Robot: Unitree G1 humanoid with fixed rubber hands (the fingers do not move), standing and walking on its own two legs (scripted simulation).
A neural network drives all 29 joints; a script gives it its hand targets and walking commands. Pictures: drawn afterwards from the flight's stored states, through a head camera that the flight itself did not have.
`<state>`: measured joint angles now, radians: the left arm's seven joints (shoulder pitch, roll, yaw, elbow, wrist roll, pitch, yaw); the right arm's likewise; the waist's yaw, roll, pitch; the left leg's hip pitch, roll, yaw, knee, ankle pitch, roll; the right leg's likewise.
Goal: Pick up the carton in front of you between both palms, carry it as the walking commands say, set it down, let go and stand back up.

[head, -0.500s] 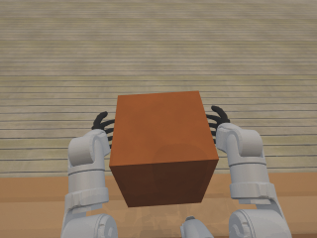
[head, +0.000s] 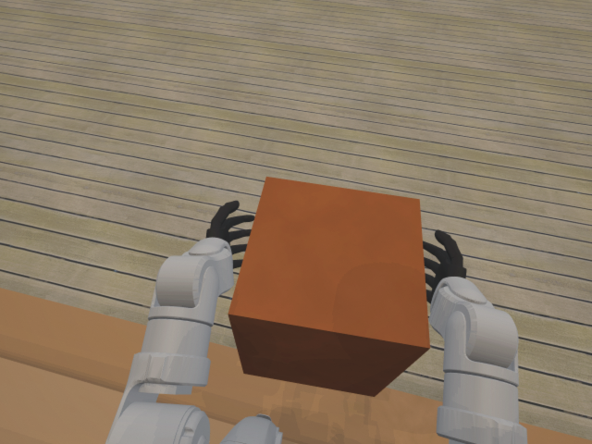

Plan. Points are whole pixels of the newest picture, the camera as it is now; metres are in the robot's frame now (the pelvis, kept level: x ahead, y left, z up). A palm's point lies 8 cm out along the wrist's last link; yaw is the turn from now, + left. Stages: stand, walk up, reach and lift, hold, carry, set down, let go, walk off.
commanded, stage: carry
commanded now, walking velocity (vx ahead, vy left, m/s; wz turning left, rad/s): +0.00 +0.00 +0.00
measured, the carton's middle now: (323, 294) +0.34 +0.03 +0.00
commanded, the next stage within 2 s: none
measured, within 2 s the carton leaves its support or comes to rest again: neither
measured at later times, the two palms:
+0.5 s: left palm (349, 142) +0.89 +0.01 -0.14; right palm (459, 177) +0.81 -0.28 -0.15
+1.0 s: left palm (321, 155) +1.24 +0.10 -0.49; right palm (390, 164) +1.24 -0.18 -0.49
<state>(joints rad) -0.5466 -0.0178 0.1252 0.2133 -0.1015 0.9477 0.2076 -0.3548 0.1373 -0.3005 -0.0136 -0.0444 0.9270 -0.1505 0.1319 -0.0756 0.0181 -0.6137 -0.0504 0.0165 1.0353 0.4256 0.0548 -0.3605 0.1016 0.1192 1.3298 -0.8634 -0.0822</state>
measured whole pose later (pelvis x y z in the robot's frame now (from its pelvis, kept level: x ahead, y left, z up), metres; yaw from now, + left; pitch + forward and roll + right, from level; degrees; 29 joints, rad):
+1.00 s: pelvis +0.94 -0.05 -0.47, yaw -4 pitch +5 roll +1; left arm -0.27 -0.10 0.18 0.17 0.06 0.70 0.25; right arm -0.33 0.18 -0.13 0.28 -0.07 0.67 -0.28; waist 0.03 -0.04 0.09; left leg -0.68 -0.01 -0.10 0.95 -0.37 -0.06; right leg -0.51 -0.07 0.08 1.49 -0.66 0.06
